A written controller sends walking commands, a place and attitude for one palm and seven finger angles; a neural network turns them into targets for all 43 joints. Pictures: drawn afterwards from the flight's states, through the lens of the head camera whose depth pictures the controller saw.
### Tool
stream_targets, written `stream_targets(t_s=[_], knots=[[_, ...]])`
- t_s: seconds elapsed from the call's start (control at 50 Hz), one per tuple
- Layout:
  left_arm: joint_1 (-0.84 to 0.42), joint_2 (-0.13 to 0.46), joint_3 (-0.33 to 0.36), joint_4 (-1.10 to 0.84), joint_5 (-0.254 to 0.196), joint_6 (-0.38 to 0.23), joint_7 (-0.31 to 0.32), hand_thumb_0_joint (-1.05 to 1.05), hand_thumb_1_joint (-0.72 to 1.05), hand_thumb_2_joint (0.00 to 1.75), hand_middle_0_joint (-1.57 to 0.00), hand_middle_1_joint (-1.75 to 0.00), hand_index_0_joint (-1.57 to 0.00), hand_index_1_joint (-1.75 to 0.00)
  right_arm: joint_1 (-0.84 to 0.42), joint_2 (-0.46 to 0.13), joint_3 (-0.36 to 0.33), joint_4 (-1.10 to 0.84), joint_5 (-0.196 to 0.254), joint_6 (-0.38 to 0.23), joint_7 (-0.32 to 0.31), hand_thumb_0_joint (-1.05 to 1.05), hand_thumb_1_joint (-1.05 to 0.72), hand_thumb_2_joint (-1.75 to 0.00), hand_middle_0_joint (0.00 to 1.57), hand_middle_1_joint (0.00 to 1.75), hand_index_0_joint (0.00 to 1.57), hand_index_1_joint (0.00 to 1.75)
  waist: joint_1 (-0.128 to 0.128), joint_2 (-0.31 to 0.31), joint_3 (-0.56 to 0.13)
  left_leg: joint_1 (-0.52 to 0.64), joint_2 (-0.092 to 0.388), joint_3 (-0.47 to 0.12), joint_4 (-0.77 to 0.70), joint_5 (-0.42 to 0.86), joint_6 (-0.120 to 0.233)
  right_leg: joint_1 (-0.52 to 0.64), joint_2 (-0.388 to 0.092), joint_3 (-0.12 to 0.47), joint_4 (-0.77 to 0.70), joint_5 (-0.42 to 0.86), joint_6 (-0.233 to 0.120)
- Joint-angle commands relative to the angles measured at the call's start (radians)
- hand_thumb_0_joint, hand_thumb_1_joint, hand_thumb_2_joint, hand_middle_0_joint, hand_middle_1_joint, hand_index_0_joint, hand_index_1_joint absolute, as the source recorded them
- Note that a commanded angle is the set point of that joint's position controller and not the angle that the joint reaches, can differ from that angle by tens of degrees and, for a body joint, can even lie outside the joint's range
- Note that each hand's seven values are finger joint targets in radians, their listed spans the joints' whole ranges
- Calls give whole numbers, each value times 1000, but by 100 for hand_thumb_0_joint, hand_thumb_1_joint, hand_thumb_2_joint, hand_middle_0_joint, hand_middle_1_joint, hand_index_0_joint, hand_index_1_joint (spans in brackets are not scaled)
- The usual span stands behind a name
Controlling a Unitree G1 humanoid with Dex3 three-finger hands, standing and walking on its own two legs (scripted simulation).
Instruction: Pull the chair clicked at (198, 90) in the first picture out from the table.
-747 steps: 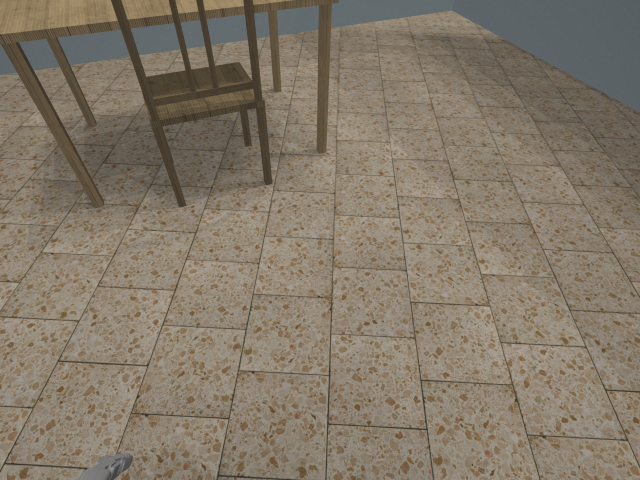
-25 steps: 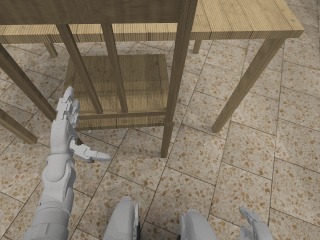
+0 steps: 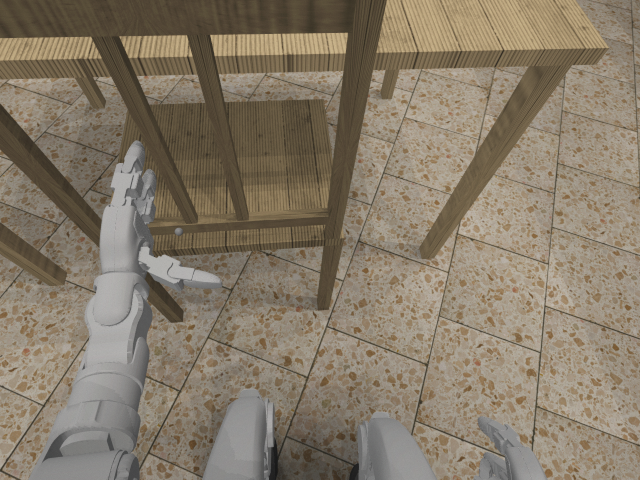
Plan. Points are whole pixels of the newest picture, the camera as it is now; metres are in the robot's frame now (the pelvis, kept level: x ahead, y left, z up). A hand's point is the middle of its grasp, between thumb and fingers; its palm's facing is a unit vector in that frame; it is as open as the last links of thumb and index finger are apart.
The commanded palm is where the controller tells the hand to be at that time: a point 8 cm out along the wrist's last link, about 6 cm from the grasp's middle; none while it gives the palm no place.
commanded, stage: push the fingers through the gap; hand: left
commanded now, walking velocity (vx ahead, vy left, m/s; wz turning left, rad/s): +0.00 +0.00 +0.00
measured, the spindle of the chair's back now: (160, 153) +0.51 +0.22 +0.05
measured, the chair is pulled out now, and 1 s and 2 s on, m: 0.00 0.00 0.00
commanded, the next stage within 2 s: hook a spindle and tug to test in 1.34 s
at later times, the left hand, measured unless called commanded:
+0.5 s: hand (183, 204) +0.44 +0.18 +0.03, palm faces +0.11 -0.99 -0.05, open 16.9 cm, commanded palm +0.42 +0.23 +0.03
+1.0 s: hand (183, 175) +0.49 +0.19 +0.03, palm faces +0.12 -0.99 -0.04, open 16.9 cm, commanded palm +0.46 +0.23 +0.03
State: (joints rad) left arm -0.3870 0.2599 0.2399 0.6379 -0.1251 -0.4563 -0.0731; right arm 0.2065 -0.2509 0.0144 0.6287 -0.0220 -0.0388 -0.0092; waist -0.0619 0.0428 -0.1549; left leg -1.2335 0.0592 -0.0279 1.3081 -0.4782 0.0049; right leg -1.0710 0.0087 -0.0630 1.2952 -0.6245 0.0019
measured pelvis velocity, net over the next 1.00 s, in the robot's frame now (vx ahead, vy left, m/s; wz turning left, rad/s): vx -0.01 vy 0.00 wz -0.03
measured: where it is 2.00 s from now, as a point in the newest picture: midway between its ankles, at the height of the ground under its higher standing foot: outside the picture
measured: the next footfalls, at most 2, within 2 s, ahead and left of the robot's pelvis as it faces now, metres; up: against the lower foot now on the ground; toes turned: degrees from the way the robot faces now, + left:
none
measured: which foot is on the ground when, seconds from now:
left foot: down 0.00-1.00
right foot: down 0.00-1.00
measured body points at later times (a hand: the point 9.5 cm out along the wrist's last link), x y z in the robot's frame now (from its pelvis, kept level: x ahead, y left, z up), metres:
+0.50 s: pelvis +0.00 +0.00 +0.00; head +0.13 +0.01 +0.43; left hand +0.43 +0.24 +0.04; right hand +0.08 -0.27 -0.12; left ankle +0.07 +0.12 -0.61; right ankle +0.00 -0.13 -0.61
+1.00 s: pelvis -0.01 +0.00 -0.01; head +0.14 +0.02 +0.41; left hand +0.48 +0.25 +0.03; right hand +0.04 -0.27 -0.13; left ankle +0.07 +0.12 -0.61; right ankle +0.00 -0.13 -0.61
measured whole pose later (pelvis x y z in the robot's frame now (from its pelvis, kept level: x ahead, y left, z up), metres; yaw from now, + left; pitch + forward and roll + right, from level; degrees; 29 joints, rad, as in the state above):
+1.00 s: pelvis -0.01 +0.00 -0.01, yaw -2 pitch +27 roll -4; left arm -0.76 0.41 0.41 1.03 -0.07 -0.48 -0.12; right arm 0.28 -0.27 0.02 0.67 -0.05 0.02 0.01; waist -0.13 0.05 -0.15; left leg -1.34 0.08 -0.03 1.34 -0.47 0.01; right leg -1.18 0.03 -0.05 1.32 -0.61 0.01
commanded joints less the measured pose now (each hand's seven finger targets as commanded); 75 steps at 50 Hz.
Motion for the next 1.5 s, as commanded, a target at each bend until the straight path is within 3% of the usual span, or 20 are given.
stream_targets(t_s=[0.0,0.08,0.22,0.32,0.36,0.42,0.54,0.66,0.78,0.84,0.92,0.96,1.04,1.1,1.16,1.22,1.26,1.36,1.42,1.48], knots=[[-255,176,68,-156,-20,-34,-20,0,-50,30,-6,-8,-6,-8,86,-158,-63,-98,2,-27,-11,0,-90,-90,20,30,20,30,-17,23,-443,474,-33,-28,-149,243,10,70,26,23,-209,306,-34],[-274,220,115,-198,-32,-51,-18,0,-50,30,-6,-8,-6,-8,97,-153,-64,-102,-1,-27,-8,0,-90,-90,20,30,20,30,-2,40,-492,471,-36,-18,-138,302,12,119,27,35,-199,378,-32],[-363,185,73,-136,-11,-76,-19,0,-50,30,-6,-8,-6,-8,121,-155,-67,-71,-3,-23,-1,0,-90,-90,20,30,20,30,-45,34,-437,463,-29,-23,-134,262,12,54,31,28,-201,332,-29],[-444,214,94,-54,-9,-72,-31,0,-50,30,-6,-8,-6,-8,137,-166,-68,-52,-4,-16,-6,0,-90,-90,20,30,20,30,-59,24,-426,445,-29,-25,-128,231,15,28,31,30,-209,298,-28],[-460,253,121,-86,-3,-84,-30,0,-50,30,-6,-8,-6,-8,142,-169,-69,-58,-7,-15,-5,0,-90,-90,20,30,20,30,-40,82,-484,495,-27,-32,-132,267,9,27,29,28,-195,308,-33],[-455,258,129,-87,2,-90,-16,0,-50,30,-6,-8,-6,-8,148,-164,-71,-58,-11,-11,1,0,-90,-90,20,30,20,30,-34,86,-511,521,-26,-34,-131,316,6,46,31,24,-189,348,-33],[-476,274,146,35,13,-76,-9,0,-50,30,-6,-8,-6,-8,161,-171,-65,-48,-10,7,5,0,-90,-90,20,30,20,30,-59,13,-435,429,-26,-26,-129,246,17,32,35,28,-200,311,-26],[-607,328,175,46,23,-105,-24,0,-50,30,-6,-8,-6,-8,169,-174,-63,-42,-18,13,4,0,-90,-90,20,30,20,30,-66,65,-474,438,-24,-24,-113,239,17,17,34,35,-191,294,-27],[-668,314,152,120,30,-110,-47,0,-50,30,-6,-8,-6,-8,188,-177,-63,-22,-21,21,6,0,-90,-90,20,30,20,30,-83,104,-476,471,-19,-36,-106,252,14,-35,35,25,-187,280,-30],[-707,347,174,190,36,-94,-51,0,-50,30,-6,-8,-6,-8,199,-184,-61,-15,-21,27,3,0,-90,-90,20,30,20,30,-98,56,-450,415,-19,-35,-96,218,24,-38,37,29,-190,257,-27],[-774,381,196,178,45,-96,-45,0,-50,30,-6,-8,-6,-8,208,-184,-59,-14,-28,36,6,0,-90,-90,20,30,20,30,-92,100,-500,441,-17,-39,-88,249,21,-46,35,27,-178,269,-29],[-724,396,217,153,47,-108,-39,0,-50,30,-6,-8,-6,-8,214,-186,-63,-28,-30,41,11,0,-90,-90,20,30,20,30,-68,117,-555,491,-16,-46,-95,302,16,-32,39,21,-167,301,-33],[-658,386,216,126,46,-101,-34,0,-50,30,-6,-8,-6,-8,218,-182,-64,-41,-30,55,23,0,-90,-90,20,30,20,30,-62,105,-577,495,-17,-43,-98,345,17,6,43,20,-163,351,-32],[-642,344,188,147,43,-74,-37,0,-50,30,-6,-8,-6,-8,217,-179,-64,-38,-24,66,28,0,-90,-90,20,30,20,30,-79,71,-515,454,-16,-34,-109,299,20,4,42,21,-183,331,-25],[-675,384,220,152,37,-74,-34,0,-50,30,-6,-8,-6,-8,219,-183,-62,-33,-23,68,21,0,-90,-90,20,30,20,30,-85,47,-478,419,-16,-31,-111,255,23,4,42,26,-193,301,-23],[-692,376,206,68,35,-106,-36,0,-50,30,-6,-8,-6,-8,214,-176,-62,-39,-26,61,21,0,-90,-90,20,30,20,30,-73,116,-527,489,-17,-34,-115,306,17,12,43,26,-189,330,-30],[-710,344,178,61,37,-121,-35,0,-50,30,-6,-8,-6,-8,216,-172,-64,-30,-28,56,22,0,-90,-90,20,30,20,30,-85,135,-527,535,-13,-46,-115,321,13,-26,45,18,-189,320,-30],[-680,346,183,170,41,-103,-49,0,-50,30,-6,-8,-6,-8,220,-180,-63,-13,-29,59,19,0,-90,-90,20,30,20,30,-94,101,-467,488,-12,-47,-113,280,14,-52,43,14,-190,289,-31],[-693,319,159,173,40,-91,-57,0,-50,30,-6,-8,-6,-8,214,-178,-63,-22,-28,64,21,0,-90,-90,20,30,20,30,-92,121,-474,510,-11,-54,-121,281,12,-68,41,8,-189,278,-33],[-694,315,155,128,37,-98,-45,0,-50,30,-11,-24,-11,-24,211,-180,-65,-34,-28,67,24,0,-90,-90,20,30,20,30,-84,136,-506,562,-9,-66,-128,318,7,-71,42,2,-187,291,-36]])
